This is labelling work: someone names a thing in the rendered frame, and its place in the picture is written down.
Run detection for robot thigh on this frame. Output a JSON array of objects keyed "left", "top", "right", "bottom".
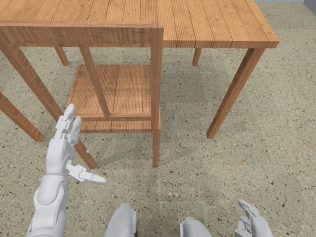
[
  {"left": 103, "top": 207, "right": 136, "bottom": 237},
  {"left": 178, "top": 219, "right": 212, "bottom": 237}
]

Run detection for robot right thigh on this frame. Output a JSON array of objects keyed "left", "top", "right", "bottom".
[{"left": 178, "top": 219, "right": 212, "bottom": 237}]

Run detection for table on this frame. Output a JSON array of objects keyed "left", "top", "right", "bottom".
[{"left": 0, "top": 0, "right": 280, "bottom": 142}]

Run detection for left robot hand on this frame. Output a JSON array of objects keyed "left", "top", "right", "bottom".
[{"left": 45, "top": 103, "right": 107, "bottom": 185}]

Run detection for robot left thigh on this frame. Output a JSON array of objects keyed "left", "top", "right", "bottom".
[{"left": 103, "top": 207, "right": 136, "bottom": 237}]

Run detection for chair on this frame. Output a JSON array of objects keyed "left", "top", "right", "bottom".
[{"left": 0, "top": 20, "right": 164, "bottom": 169}]

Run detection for left robot forearm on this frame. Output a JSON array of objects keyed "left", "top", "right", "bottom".
[{"left": 25, "top": 174, "right": 70, "bottom": 237}]

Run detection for right robot hand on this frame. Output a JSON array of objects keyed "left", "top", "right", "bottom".
[{"left": 235, "top": 199, "right": 273, "bottom": 237}]

